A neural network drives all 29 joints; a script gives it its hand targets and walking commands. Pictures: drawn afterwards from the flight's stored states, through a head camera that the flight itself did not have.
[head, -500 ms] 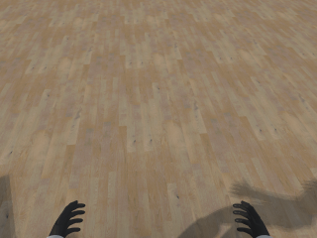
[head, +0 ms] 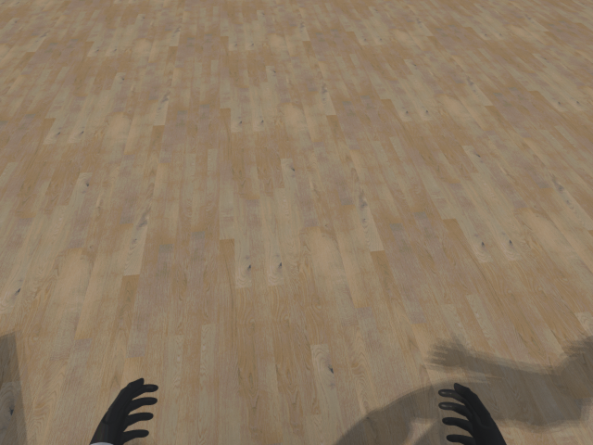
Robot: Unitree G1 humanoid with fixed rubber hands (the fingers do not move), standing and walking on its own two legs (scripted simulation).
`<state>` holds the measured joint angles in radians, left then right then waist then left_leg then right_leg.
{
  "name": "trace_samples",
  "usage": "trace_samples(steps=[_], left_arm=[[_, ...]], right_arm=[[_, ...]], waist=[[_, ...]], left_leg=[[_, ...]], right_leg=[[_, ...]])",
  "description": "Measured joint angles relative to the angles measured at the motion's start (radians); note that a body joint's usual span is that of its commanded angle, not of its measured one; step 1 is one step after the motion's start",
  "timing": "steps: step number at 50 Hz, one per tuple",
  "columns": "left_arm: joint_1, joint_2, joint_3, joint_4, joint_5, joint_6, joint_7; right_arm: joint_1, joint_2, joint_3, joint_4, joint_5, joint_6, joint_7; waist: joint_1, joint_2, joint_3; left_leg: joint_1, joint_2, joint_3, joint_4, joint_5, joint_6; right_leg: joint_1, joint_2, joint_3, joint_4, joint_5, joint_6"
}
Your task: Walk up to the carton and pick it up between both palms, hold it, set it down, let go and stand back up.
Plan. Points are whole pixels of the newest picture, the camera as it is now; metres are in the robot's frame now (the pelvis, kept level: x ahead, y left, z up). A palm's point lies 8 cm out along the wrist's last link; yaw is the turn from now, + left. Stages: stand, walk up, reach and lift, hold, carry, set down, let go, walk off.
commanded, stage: stand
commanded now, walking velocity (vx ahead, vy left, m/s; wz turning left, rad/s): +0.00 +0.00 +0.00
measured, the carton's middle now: out of the picture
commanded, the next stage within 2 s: walk up in 1.22 s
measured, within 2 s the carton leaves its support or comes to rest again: neither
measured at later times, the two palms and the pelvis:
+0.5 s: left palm out of the picture +0.11 +0.25 -0.08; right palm out of the picture +0.11 -0.25 -0.08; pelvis -0.02 +0.00 +0.00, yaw -1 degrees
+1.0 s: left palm out of the picture +0.11 +0.25 -0.09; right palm out of the picture +0.10 -0.26 -0.09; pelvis -0.01 +0.00 +0.00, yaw -1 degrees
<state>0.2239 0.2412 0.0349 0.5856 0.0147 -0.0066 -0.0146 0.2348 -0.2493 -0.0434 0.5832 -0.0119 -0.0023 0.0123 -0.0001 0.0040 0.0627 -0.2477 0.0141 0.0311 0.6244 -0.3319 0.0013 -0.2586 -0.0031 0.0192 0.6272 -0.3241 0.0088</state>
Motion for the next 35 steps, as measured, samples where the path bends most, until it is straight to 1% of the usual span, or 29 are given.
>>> trace_samples(steps=[16,35], left_arm=[[0.017,0.003,-0.003,0.016,0.0,-0.001,-0.002],[0.046,0.008,-0.009,0.034,-0.001,-0.006,-0.001]], right_arm=[[0.009,-0.005,0.004,0.012,0.002,-0.004,-0.002],[0.027,-0.01,0.008,0.026,0.004,-0.008,-0.003]], waist=[[0.002,0.0,0.004],[0.003,0.004,-0.015]], left_leg=[[-0.01,0.002,0.005,-0.02,0.029,0.002],[-0.014,0.004,0.015,-0.03,0.038,0.004]], right_leg=[[-0.009,0.002,0.006,-0.026,0.035,0.003],[-0.019,0.004,0.018,-0.035,0.047,0.006]])
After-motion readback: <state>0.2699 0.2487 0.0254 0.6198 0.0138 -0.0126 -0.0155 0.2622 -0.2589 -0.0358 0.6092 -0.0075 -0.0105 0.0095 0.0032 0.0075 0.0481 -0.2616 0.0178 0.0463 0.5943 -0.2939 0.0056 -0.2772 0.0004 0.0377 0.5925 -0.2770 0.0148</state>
